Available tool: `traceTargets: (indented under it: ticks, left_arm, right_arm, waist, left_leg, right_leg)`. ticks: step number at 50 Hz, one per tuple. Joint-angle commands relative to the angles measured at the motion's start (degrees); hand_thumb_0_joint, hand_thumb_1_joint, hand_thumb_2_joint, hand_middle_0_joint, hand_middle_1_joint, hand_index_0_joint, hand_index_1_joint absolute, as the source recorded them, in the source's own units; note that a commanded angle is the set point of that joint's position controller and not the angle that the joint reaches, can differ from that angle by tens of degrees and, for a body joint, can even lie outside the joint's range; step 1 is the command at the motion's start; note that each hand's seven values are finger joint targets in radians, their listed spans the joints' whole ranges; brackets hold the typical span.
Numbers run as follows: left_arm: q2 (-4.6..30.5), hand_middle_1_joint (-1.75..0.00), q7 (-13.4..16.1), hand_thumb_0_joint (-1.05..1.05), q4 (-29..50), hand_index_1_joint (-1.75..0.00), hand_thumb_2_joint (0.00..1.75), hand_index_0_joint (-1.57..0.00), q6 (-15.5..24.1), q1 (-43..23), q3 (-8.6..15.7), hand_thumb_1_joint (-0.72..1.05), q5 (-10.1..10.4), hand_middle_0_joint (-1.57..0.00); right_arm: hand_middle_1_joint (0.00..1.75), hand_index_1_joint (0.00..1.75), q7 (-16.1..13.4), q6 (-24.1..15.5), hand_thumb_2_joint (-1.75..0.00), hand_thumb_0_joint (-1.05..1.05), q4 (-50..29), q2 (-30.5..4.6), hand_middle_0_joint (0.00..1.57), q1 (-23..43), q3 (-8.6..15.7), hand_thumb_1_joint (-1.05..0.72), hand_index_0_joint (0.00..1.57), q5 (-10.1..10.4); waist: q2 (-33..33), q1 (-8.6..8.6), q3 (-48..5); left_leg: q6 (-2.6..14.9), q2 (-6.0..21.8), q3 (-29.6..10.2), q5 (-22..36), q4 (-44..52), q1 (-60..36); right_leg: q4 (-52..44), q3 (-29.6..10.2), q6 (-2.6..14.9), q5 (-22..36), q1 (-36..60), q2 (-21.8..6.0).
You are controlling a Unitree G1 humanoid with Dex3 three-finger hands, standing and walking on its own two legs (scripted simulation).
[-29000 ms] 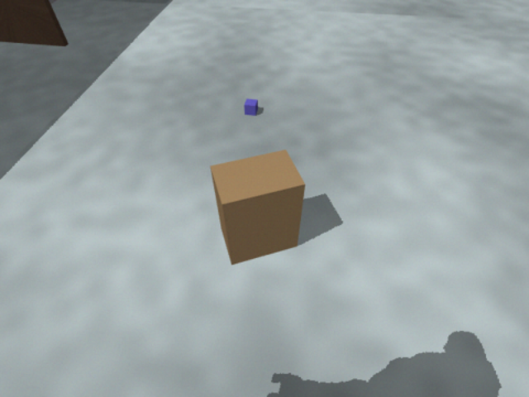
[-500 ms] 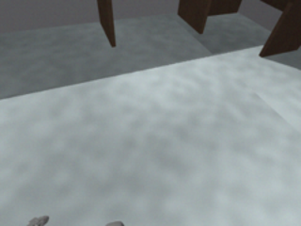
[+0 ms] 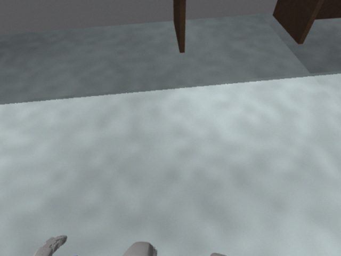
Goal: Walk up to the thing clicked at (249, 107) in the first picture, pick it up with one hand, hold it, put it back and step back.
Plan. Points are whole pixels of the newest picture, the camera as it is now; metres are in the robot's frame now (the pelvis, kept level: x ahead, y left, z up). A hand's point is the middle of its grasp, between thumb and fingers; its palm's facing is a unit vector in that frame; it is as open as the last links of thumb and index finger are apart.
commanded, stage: walk up
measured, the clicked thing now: out of the picture +0.16 +0.52 -0.72
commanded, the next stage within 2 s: stand in 1.34 s
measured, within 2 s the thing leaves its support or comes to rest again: neither
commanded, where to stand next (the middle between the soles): +0.09 +0.01 m, yaw +15 degrees
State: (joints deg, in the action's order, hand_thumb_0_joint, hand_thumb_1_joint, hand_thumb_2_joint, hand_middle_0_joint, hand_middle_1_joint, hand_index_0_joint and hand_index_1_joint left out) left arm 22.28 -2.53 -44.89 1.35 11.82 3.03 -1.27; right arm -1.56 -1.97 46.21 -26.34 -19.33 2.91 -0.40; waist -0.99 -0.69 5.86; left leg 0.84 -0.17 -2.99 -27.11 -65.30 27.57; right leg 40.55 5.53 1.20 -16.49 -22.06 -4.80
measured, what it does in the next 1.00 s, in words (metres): steps on the spot, turning left: left foot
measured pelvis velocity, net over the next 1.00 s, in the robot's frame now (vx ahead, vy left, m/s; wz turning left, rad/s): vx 0.02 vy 0.01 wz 0.30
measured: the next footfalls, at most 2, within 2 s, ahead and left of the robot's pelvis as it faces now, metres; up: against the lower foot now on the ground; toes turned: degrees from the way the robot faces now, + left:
left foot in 0.32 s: +0.06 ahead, +0.14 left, +0.00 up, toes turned +15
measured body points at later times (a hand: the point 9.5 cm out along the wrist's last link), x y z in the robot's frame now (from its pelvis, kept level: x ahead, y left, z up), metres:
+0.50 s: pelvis +0.03 -0.01 -0.01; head +0.05 +0.00 +0.44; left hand +0.01 +0.32 -0.12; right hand +0.22 -0.29 -0.11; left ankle +0.04 +0.12 -0.72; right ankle +0.06 -0.13 -0.72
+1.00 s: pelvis +0.02 +0.01 +0.01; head +0.03 +0.02 +0.46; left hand -0.01 +0.33 -0.11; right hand +0.20 -0.25 -0.11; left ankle +0.02 +0.13 -0.72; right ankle +0.07 -0.13 -0.72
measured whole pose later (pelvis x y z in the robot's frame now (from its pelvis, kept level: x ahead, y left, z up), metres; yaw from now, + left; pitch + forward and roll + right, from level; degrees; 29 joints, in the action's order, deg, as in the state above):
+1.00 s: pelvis +0.02 +0.01 +0.01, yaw +17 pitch -2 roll -1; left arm 22.8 -0.5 -58.9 0.9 9.8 0.1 -0.3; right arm 1.2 0.1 58.9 -20.7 -6.9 0.6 -0.1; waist -0.5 -0.8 3.8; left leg 0.6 -0.5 -1.6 -16.0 -35.1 16.9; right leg 33.3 2.6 -1.7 -17.6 -13.3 -3.2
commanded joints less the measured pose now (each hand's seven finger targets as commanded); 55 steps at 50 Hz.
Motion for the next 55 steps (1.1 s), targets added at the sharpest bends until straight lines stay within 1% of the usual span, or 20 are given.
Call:
traceTargets:
  ticks: [1, 7, 14, 16, 17, 18, 22, 25, 27, 28, 31, 35, 36, 37, 38, 42, 44, 46, 49, 55]
  left_arm:
    - [16.0, -0.30, 1.9, 0.00, 2.7, -0.30, 0.90, -0.20, 2.0, 2.2, 4.6, 0.90, -0.2, -0.20]
    - [17.0, -0.30, 2.8, 0.00, 2.4, -0.30, 0.90, -0.20, 2.2, 4.5, 4.2, 0.90, 0.7, -0.20]
    - [18.3, -0.30, 2.8, 0.00, 2.5, -0.30, 0.90, -0.20, 0.9, 1.4, 3.4, 0.90, 0.5, -0.20]
    - [14.4, -0.30, 2.6, 0.00, 1.4, -0.30, 0.90, -0.20, 0.5, 5.1, 2.0, 0.90, 0.7, -0.20]
    - [11.2, -0.30, 2.6, 0.00, 2.3, -0.30, 0.90, -0.20, 0.3, 5.1, 1.2, 0.90, 1.4, -0.20]
    - [14.7, -0.30, 3.5, 0.00, 0.8, -0.30, 0.90, -0.20, -0.1, 2.1, 2.4, 0.90, 1.4, -0.20]
    - [13.9, -0.30, 3.6, 0.00, -3.1, -0.30, 0.90, -0.20, 0.3, 6.9, 2.5, 0.90, 1.8, -0.20]
    - [13.3, -0.30, 3.8, 0.00, -5.7, -0.30, 0.90, -0.20, 1.5, 8.2, 2.7, 0.90, 0.6, -0.20]
    - [21.6, -0.30, 4.0, 0.00, -4.6, -0.30, 0.90, -0.20, 2.2, 4.8, 4.1, 0.90, -0.8, -0.20]
    - [23.0, -0.30, 3.9, 0.00, -3.2, -0.30, 0.90, -0.20, 2.3, 0.7, 4.4, 0.90, -0.8, -0.20]
    - [18.4, -0.30, 4.1, 0.00, -3.7, -0.30, 0.90, -0.20, 3.0, 0.5, 3.3, 0.90, -0.6, -0.20]
    - [14.8, -0.30, 3.4, 0.00, -3.9, -0.30, 0.90, -0.20, 1.8, -1.0, 1.8, 0.90, 0.3, -0.20]
    - [11.4, -0.30, 3.2, 0.00, -3.5, -0.30, 0.90, -0.20, 1.5, 0.1, 0.9, 0.90, 0.9, -0.20]
    - [9.0, -0.30, 3.2, 0.00, -3.7, -0.30, 0.90, -0.20, 0.7, 1.0, 0.4, 0.90, 1.7, -0.20]
    - [12.5, -0.30, 3.7, 0.00, -5.1, -0.30, 0.90, -0.20, 0.3, -1.1, 1.2, 0.90, 1.5, -0.20]
    - [11.2, -0.30, 3.7, 0.00, -9.4, -0.30, 0.90, -0.20, 1.0, 3.7, 0.5, 0.90, 1.7, -0.20]
    - [14.7, -0.30, 3.7, 0.00, -9.4, -0.30, 0.90, -0.20, 1.5, -0.8, 1.0, 0.90, 0.5, -0.20]
    - [14.9, -0.30, 3.1, 0.00, -8.6, -0.30, 0.90, -0.20, 1.2, -7.1, 0.4, 0.90, 0.5, -0.20]
    - [12.0, -0.30, 2.8, 0.00, -11.1, -0.30, 0.90, -0.20, 1.1, -5.5, -0.7, 0.90, 1.2, -0.20]
    - [12.7, -0.30, 3.0, 0.00, -14.0, -0.30, 0.90, -0.20, 1.8, -7.9, -0.6, 0.90, 1.6, -0.20]
  right_arm:
    - [0.30, 0.30, 1.0, -0.6, -0.90, 0.00, -1.7, -8.7, 0.20, -5.0, 3.1, -0.90, 0.20, -0.3]
    - [0.30, 0.30, 1.9, 1.1, -0.90, 0.00, -4.1, -7.8, 0.20, 3.5, 3.2, -0.90, 0.20, -0.6]
    - [0.30, 0.30, 2.2, 1.3, -0.90, 0.00, -3.5, -8.1, 0.20, 4.7, 3.6, -0.90, 0.20, -0.3]
    - [0.30, 0.30, 1.5, 0.5, -0.90, 0.00, -2.4, -11.8, 0.20, 3.6, 4.6, -0.90, 0.20, -1.0]
    - [0.30, 0.30, 1.2, 0.3, -0.90, 0.00, -3.8, -17.1, 0.20, 5.7, 5.6, -0.90, 0.20, -1.1]
    - [0.30, 0.30, 1.1, 0.4, -0.90, 0.00, -3.2, -18.4, 0.20, 5.6, 5.8, -0.90, 0.20, -0.3]
    - [0.30, 0.30, 0.4, 0.6, -0.90, 0.00, -2.7, -12.7, 0.20, 11.9, 3.5, -0.90, 0.20, 0.1]
    - [0.30, 0.30, 1.1, 1.7, -0.90, 0.00, -2.9, -9.9, 0.20, 15.3, 2.2, -0.90, 0.20, 0.2]
    - [0.30, 0.30, 1.0, 2.2, -0.90, 0.00, -2.8, -6.7, 0.20, 15.1, 1.8, -0.90, 0.20, 0.8]
    - [0.30, 0.30, 0.6, 2.4, -0.90, 0.00, -1.6, -9.0, 0.20, 13.9, 2.8, -0.90, 0.20, 0.1]
    - [0.30, 0.30, 1.4, 1.6, -0.90, 0.00, 0.1, -8.3, 0.20, 12.9, 2.8, -0.90, 0.20, 0.5]
    - [0.30, 0.30, 1.8, 0.2, -0.90, 0.00, 3.9, -7.3, 0.20, 7.3, 3.2, -0.90, 0.20, -0.3]
    - [0.30, 0.30, 1.5, -0.3, -0.90, 0.00, 3.8, -10.0, 0.20, 7.0, 3.8, -0.90, 0.20, -1.1]
    - [0.30, 0.30, 1.2, -0.6, -0.90, 0.00, 2.6, -12.5, 0.20, 10.1, 3.8, -0.90, 0.20, -0.9]
    - [0.30, 0.30, 1.3, -0.5, -0.90, 0.00, 3.3, -13.7, 0.20, 10.3, 4.0, -0.90, 0.20, -0.1]
    - [0.30, 0.30, 1.0, 0.2, -0.90, 0.00, 3.8, -9.7, 0.20, 18.2, 1.7, -0.90, 0.20, 0.5]
    - [0.30, 0.30, 1.4, 0.8, -0.90, 0.00, 4.7, -6.5, 0.20, 17.5, 0.4, -0.90, 0.20, 0.9]
    - [0.30, 0.30, 1.6, 1.1, -0.90, 0.00, 7.7, -7.8, 0.20, 14.6, 0.8, -0.90, 0.20, 0.4]
    - [0.30, 0.30, 2.0, 0.3, -0.90, 0.00, 9.2, -8.4, 0.20, 17.6, 0.4, -0.90, 0.20, -0.1]
    - [0.30, 0.30, 1.7, -0.3, -0.90, 0.00, 12.5, -7.1, 0.20, 17.4, -0.5, -0.90, 0.20, 0.6]
  waist:
    - [11.3, -1.08, -3.2]
    - [9.8, -2.36, -7.1]
    - [10.4, 0.08, -8.7]
    - [0.6, 0.33, -10.3]
    - [-12.3, -0.32, -9.6]
    - [-11.5, 2.18, -9.6]
    - [-9.9, -1.51, -8.1]
    - [-5.9, -3.03, -7.7]
    - [11.5, -2.96, -5.1]
    - [11.8, -1.75, -2.3]
    - [7.9, -0.83, -2.7]
    - [8.8, 1.80, -9.2]
    - [-0.3, 1.51, -11.4]
    - [-6.3, 0.16, -11.3]
    - [-5.6, 1.55, -10.1]
    - [-6.2, -3.02, -7.0]
    - [1.3, -0.95, -5.2]
    - [1.7, 2.01, -3.0]
    - [-1.0, -0.21, -3.9]
    - [0.3, 0.32, -8.5]
  left_leg:
    - [0.00, 2.1, 0.9, 2.1, 6.0, 6.4]
    - [-0.55, 2.1, 2.5, 5.7, 12.9, 2.5]
    - [2.06, -0.6, 6.3, 9.4, 29.0, -10.9]
    - [5.79, 4.4, -5.0, 12.5, 36.1, -19.9]
    - [11.08, 15.2, -24.0, 16.6, 40.0, -21.1]
    - [17.22, 20.4, -29.5, 17.2, 41.8, -14.4]
    - [12.14, 12.8, -14.0, 29.9, 35.2, -10.6]
    - [7.79, 7.5, -9.1, 20.5, 30.1, -3.2]
    - [1.76, -3.2, -1.4, 1.9, 15.6, 1.9]
    - [0.76, -0.8, -2.1, -6.9, 9.3, 1.5]
    - [0.99, 1.3, -0.7, -2.6, 14.9, 1.2]
    - [2.59, 0.0, 1.6, 17.1, 36.9, -18.0]
    - [5.08, 6.7, -10.4, 22.3, 39.8, -24.1]
    - [10.98, 16.0, -23.9, 21.0, 41.7, -22.8]
    - [14.90, 17.6, -24.4, 19.7, 41.8, -15.8]
    - [6.72, 9.8, -10.0, 21.8, 36.5, -7.9]
    - [2.24, 4.6, -6.0, 11.4, 34.8, -5.3]
    - [1.90, 3.8, -6.3, 1.1, 39.5, -10.6]
    - [3.29, 7.1, -10.6, 1.5, 44.5, -10.0]
    - [1.41, 5.5, -5.3, 25.2, 41.7, -16.0]
  right_leg:
    - [-18.3, -13.8, 11.69, 7.5, 8.7, -12.7]
    - [-13.9, -11.2, 10.83, 33.0, 14.1, -17.6]
    - [-5.9, -5.0, 7.32, 14.1, 6.4, -15.8]
    - [4.8, -1.0, 2.33, 4.7, -2.2, -11.3]
    - [11.8, 1.8, -1.49, -9.7, -11.0, -2.1]
    - [15.2, -3.2, -1.47, -23.2, -6.5, -1.1]
    - [8.8, -4.1, -0.51, -12.0, -0.5, -1.6]
    - [-9.1, -2.4, 0.23, -2.3, 11.4, 1.3]
    - [-21.6, -27.3, 9.87, -5.2, 7.6, -17.3]
    - [-21.8, -32.3, 15.07, -1.8, 4.0, -23.2]
    - [-15.9, -18.5, 11.65, 15.6, 10.3, -17.0]
    - [-3.1, -4.7, 3.87, 20.0, 5.9, -8.3]
    - [4.8, -2.0, 0.77, 12.3, -0.7, -4.8]
    - [5.0, -2.0, -1.42, -10.4, -4.8, 0.9]
    - [6.8, -5.1, -0.96, -19.1, 0.3, -0.1]
    - [-9.5, -4.4, 0.32, 0.2, 10.4, 0.4]
    - [-17.1, -13.4, 2.39, -0.8, 10.1, -4.8]
    - [-17.4, -13.2, 2.99, -9.6, 3.9, -5.4]
    - [-15.8, -7.2, 1.06, -4.9, 7.9, -0.8]
    - [-18.9, -7.8, 0.50, 11.1, 14.4, -3.5]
